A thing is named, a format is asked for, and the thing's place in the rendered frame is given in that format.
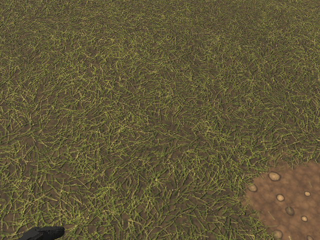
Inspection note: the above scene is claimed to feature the robot left hand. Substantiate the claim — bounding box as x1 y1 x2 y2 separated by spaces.
17 226 65 240

